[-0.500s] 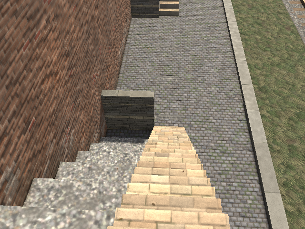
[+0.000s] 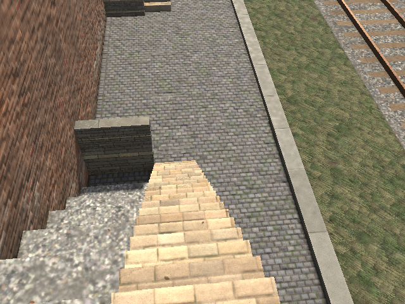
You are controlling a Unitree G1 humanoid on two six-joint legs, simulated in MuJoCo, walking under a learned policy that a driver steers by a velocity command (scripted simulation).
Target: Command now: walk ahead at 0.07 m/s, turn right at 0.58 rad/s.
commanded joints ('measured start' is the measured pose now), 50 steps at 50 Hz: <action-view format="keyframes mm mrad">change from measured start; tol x32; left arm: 1 195 60 17 -88 -30 -7 -37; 26 -342 -29 67 -93 30 36 17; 37 449 129 126 206 96 -32 -69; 43 -245 -140 10 103 76 -24 -9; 50 171 -56 -23 282 123 -74 93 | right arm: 1 269 -231 -91 25 -87 -7 -26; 10 -60 -67 36 167 26 -52 30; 25 497 -103 -101 426 -6 -64 -28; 36 29 -143 -115 308 -73 -94 -15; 44 386 56 -28 392 -42 -51 -20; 50 -32 -26 -31 233 -35 -24 10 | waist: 1 -96 90 -365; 16 -87 100 -30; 20 -74 -331 264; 30 -75 127 77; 38 39 -357 -9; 50 33 -92 111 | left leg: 1 857 474 -193 382 1590 352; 10 -570 120 92 131 -87 12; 14 -125 325 -192 -7 -652 172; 16 82 246 -151 164 -80 165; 20 -283 -41 102 345 -772 46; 29 276 234 -453 -5 -541 251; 33 -268 158 -159 50 -559 160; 40 -990 -113 -347 1237 -427 110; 50 -300 17 23 349 400 -8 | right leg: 1 -671 14 91 590 20 88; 9 3 -207 -33 -283 1087 130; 13 120 -150 -49 -429 798 81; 16 286 -117 -125 -1161 505 -44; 19 316 -352 428 -1415 194 -296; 27 -402 -148 -33 -833 482 -39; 36 679 -97 -136 -750 530 -1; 39 382 -594 771 -1257 161 -474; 43 -189 -401 243 -1051 328 -292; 50 -123 -342 -35 -792 84 -170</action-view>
